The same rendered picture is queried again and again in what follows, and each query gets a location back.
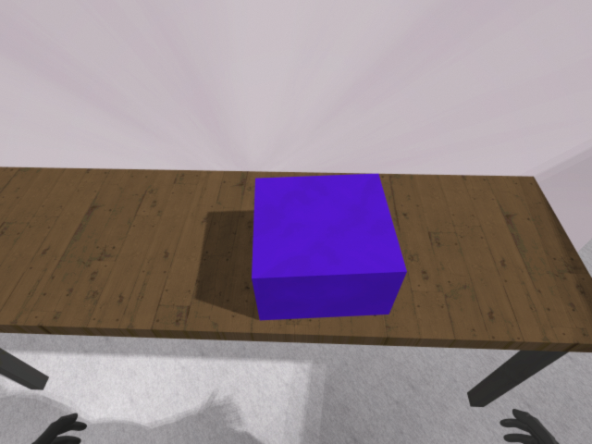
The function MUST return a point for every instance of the robot right hand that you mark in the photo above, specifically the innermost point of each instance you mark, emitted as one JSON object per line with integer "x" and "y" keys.
{"x": 526, "y": 422}

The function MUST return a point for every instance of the carton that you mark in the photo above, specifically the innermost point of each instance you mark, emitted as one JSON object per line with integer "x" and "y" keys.
{"x": 324, "y": 246}

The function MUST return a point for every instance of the table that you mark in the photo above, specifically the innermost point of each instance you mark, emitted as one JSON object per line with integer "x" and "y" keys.
{"x": 151, "y": 253}

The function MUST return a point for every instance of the robot left hand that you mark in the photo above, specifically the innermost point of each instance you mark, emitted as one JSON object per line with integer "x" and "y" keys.
{"x": 62, "y": 425}

